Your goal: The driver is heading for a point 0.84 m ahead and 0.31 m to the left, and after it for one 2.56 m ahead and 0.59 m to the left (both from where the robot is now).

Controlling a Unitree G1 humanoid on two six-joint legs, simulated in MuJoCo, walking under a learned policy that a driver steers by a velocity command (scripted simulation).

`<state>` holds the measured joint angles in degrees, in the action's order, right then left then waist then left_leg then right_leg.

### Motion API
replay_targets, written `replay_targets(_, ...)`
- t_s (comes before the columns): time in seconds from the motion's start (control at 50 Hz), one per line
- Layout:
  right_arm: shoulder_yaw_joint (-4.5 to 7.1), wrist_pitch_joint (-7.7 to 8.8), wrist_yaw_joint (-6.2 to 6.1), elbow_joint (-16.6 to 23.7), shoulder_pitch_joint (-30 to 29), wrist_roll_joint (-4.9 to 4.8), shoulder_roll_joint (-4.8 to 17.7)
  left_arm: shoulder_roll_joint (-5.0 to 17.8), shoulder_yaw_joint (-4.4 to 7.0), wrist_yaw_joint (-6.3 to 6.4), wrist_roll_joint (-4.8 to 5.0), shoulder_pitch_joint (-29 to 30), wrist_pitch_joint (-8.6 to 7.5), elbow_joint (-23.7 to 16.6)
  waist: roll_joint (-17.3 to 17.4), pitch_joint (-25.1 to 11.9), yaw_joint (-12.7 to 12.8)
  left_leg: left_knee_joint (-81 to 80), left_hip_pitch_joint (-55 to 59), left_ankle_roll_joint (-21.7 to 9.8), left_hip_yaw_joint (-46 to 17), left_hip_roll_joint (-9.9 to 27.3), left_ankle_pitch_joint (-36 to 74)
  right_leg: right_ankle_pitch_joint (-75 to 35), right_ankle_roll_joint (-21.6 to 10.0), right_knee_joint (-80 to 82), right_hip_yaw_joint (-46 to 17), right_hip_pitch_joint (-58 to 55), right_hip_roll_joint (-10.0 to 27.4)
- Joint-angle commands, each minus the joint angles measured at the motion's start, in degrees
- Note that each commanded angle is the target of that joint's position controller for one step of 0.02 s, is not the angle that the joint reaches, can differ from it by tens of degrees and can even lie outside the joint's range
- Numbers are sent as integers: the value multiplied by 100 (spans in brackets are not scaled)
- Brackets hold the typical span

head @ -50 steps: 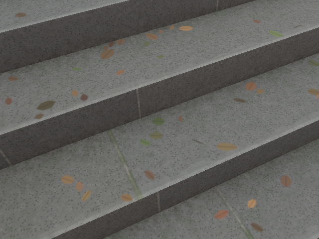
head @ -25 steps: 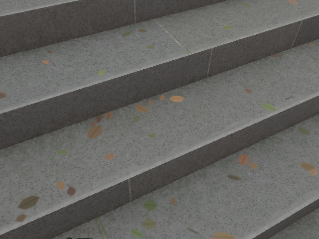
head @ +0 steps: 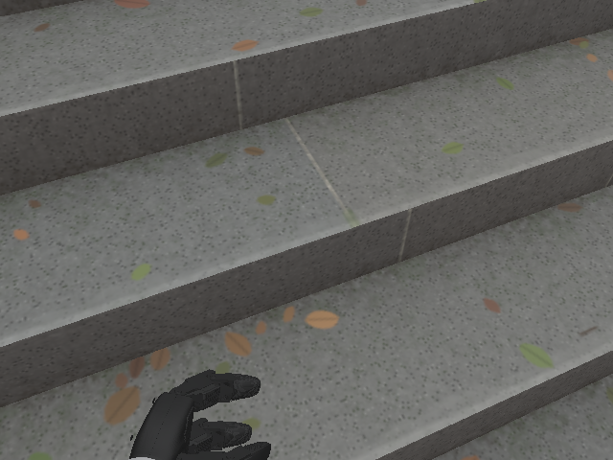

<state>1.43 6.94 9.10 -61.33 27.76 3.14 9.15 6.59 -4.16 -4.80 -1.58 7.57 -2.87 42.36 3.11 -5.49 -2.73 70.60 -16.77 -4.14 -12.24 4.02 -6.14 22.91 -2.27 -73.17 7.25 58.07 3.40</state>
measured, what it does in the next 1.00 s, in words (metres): climbs, turning left: left foot 0.16 m higher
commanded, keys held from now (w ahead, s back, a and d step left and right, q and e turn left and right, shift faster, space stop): w+q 1.00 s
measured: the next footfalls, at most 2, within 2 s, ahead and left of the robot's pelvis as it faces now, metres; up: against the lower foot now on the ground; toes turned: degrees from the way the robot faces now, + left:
left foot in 0.50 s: +0.41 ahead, +0.17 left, +0.16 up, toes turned +20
right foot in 1.02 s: +0.79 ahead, +0.07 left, +0.33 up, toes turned +31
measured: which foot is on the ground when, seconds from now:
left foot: up 0.00-0.48, down 0.50-1.00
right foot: down 0.00-0.56, up 0.58-1.00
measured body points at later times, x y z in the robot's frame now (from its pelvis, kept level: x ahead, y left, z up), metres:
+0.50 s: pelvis +0.27 +0.02 +0.14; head +0.28 +0.03 +0.59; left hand +0.15 +0.15 -0.02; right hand +0.56 -0.05 +0.07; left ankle +0.38 +0.15 -0.44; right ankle +0.14 -0.13 -0.60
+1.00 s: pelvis +0.55 +0.08 +0.30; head +0.54 +0.08 +0.75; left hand +0.72 +0.36 +0.26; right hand +0.57 -0.10 +0.14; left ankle +0.37 +0.15 -0.44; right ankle +0.76 +0.06 -0.25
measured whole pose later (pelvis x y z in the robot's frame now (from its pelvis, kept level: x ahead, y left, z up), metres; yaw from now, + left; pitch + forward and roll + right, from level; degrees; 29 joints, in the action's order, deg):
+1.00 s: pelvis +0.55 +0.08 +0.30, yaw +34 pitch +7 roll -2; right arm -2.8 6.3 4.9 -63.3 30.5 3.1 4.6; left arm 7.2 -5.5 -2.0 -3.1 6.5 -1.0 41.0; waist 2.4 -9.7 -5.2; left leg 24.1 -8.4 -1.4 -13.4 0.5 -22.2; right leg 23.5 -4.8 -87.0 3.5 68.4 4.7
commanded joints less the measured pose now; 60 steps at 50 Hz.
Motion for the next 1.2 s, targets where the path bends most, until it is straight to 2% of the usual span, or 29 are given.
replay_targets(0.02,-10,77,-261,225,248,4,-265,1553,544,220,90,-2499,-240,1143,-1252,-725,691,4707,-3379,-317,-85,-354,628,827,-1420,4457,-4086,-3673,1599)
replay_targets(0.06,-99,-82,-312,506,-455,-24,-253,103,188,200,-50,-1307,-161,1153,-162,-544,182,5065,-3532,-643,-1,-54,654,397,-1294,4788,-3423,-2944,1804)
replay_targets(0.08,-75,-226,-331,575,-590,-1,-173,-188,103,195,-131,-1314,-203,1295,7,-265,-84,4599,-3726,-845,74,64,998,-51,-1138,4982,-2970,-2719,1780)
replay_targets(0.14,-133,-372,-164,849,-1273,-204,-175,-41,208,321,-241,-1274,-318,1528,-176,303,-326,4289,-3867,-1186,278,51,209,-830,-795,5506,-1028,-2374,1270)
replay_targets(0.2,-175,-390,-80,962,-1656,-189,123,226,230,368,-422,-1765,-333,1725,-568,468,-75,5893,-4989,-1332,414,-304,-377,-733,-1073,5994,-583,-3206,1324)
replay_targets(0.24,-270,-370,-185,1213,-2240,-248,135,265,165,314,-650,-2574,-288,2124,-354,512,125,6183,-6336,-1620,258,-417,-411,-821,-985,5911,-387,-4311,1280)
replay_targets(0.38,-547,-633,-414,2219,-4194,-182,175,321,48,302,-878,-4316,-335,2561,-636,307,740,3288,-6849,-1245,1299,458,8,-1355,-868,6711,318,-5900,1353)
replay_targets(0.44,-564,-850,-261,2279,-4332,-171,-98,914,210,84,-356,-3579,-408,2064,-1064,512,474,1625,-4076,-680,2248,-118,-2000,-3680,-1175,7163,967,-4761,1561)
replay_targets(0.48,-463,-742,-198,2028,-3300,-242,-5,1451,365,73,-337,-3336,-491,1938,-1251,309,-105,714,-3567,-692,2282,-643,-1705,-7229,-1314,6178,1190,-5844,1843)
replay_targets(0.52,-171,-507,-454,1750,-2233,-334,666,1577,466,105,-438,-3469,-581,1805,-1217,-720,-334,-212,-908,-952,1904,-1041,9,-9563,-964,4467,1285,-5322,1557)
replay_targets(0.54,-99,-500,-566,1505,-1229,-423,805,1343,412,15,-569,-3916,-631,1881,-760,-1521,-539,-638,1375,-1307,569,-741,433,-7859,-597,3020,939,-3503,1183)
replay_targets(0.56,16,-636,-599,1122,240,-239,1173,1486,521,-170,-462,-3261,-526,1794,-145,-1505,-1162,-2712,2459,-1644,-1385,-164,-623,-3777,-245,1297,401,-1786,299)
replay_targets(0.58,284,-637,-695,691,903,-40,1916,1056,480,-284,-145,-2815,-386,1543,56,-1320,-1058,-4184,2223,-1601,-3476,418,-1125,-2001,-144,-958,-822,-841,-193)
replay_targets(0.6,382,-528,-765,567,714,6,1821,662,427,-250,-106,-2547,-351,1475,223,-848,-926,-4275,1405,-1294,-3386,459,-2273,-2425,-227,-2055,-1802,-321,-227)
replay_targets(0.66,11,-323,-594,351,-808,-116,491,183,312,142,-246,-1936,-362,1053,-66,-126,203,-4112,-636,-1276,-2154,154,-1420,-2535,-658,-3894,-2114,206,-473)
replay_targets(0.7,-214,-370,-557,466,-1666,-140,-48,434,325,146,-221,-1807,-206,878,-227,-154,612,-4455,-1200,-1420,-1719,52,-1343,-2012,-955,-4622,-1940,713,-429)
replay_targets(0.78,-268,-69,-594,276,-1349,177,125,760,342,220,-137,-1469,-82,702,-167,45,655,-4762,-1833,-985,-364,-315,-667,-1742,-731,-3778,-1050,515,-40)
replay_targets(0.8,-301,-34,-672,61,-717,258,112,588,240,265,-88,-1302,-102,608,255,-48,418,-4816,-1490,-1035,-604,-215,-585,-1149,-680,-4851,-971,876,-123)
replay_targets(0.9,-328,19,-682,-609,808,451,235,678,26,472,-164,725,-105,-550,-509,248,-217,-4814,682,-789,-1303,403,-1228,-122,-714,-3016,-1240,2953,323)
replay_targets(0.96,-269,48,-373,326,-349,-130,594,139,-109,302,-178,1630,119,-1080,483,665,121,-6770,-3550,-1173,-1146,519,-1145,440,-75,-1421,176,-2043,117)
replay_targets(1.0,-67,97,-365,568,-625,-214,1275,466,18,168,-78,268,177,-683,668,62,706,-5958,-1607,-1053,-799,799,3380,-514,-10,-826,97,-2401,-396)
replay_targets(1.02,94,177,-381,731,-695,-383,1536,1156,293,189,-24,-308,85,-462,508,-366,908,-5257,-164,-840,-515,583,5178,25,-75,700,225,-2600,-816)
replay_targets(1.04,188,205,-338,710,-512,-227,1375,1637,483,272,-109,-1255,-61,-203,112,-1072,1002,-3297,3,-427,-335,109,5441,-1346,-528,1495,-1015,-3833,-378)
replay_targets(1.06,-59,223,-309,777,338,104,105,1745,496,343,-107,-2720,-153,182,-2008,-3081,925,-1277,-2330,-215,-319,-903,1190,-1609,-1849,2966,-4640,-6866,1270)
replay_targets(1.08,113,83,-262,744,-383,-114,291,1869,527,414,-329,-3852,-117,409,-2307,-2107,1585,1634,-3893,-167,-1087,-1362,-281,1051,-1708,4601,-7142,-6442,1814)
replay_targets(1.1,140,43,-290,825,-1049,-143,211,1905,528,411,-245,-3859,-255,792,-2103,-434,1491,3071,-5085,-319,-941,-1140,405,3007,-1227,4888,-6520,-5286,1545)
replay_targets(1.12,129,11,-385,698,-1056,-211,238,1748,564,360,-47,-2769,-285,787,-1735,150,916,3473,-5053,-409,-401,-741,910,2835,-1301,4602,-5349,-4075,1564)
replay_targets(1.16,35,-108,-497,606,-1035,-66,101,344,308,343,-65,-2027,-162,1147,-140,-19,331,3524,-4358,-682,-52,-409,1158,1238,-1127,4292,-3613,-3125,1562)
replay_targets(1.2,3,-251,-451,628,-1326,-146,17,-355,158,463,-70,-1659,-160,1249,-290,33,26,3393,-4411,-879,-157,-201,876,448,-864,4710,-2845,-2962,1350)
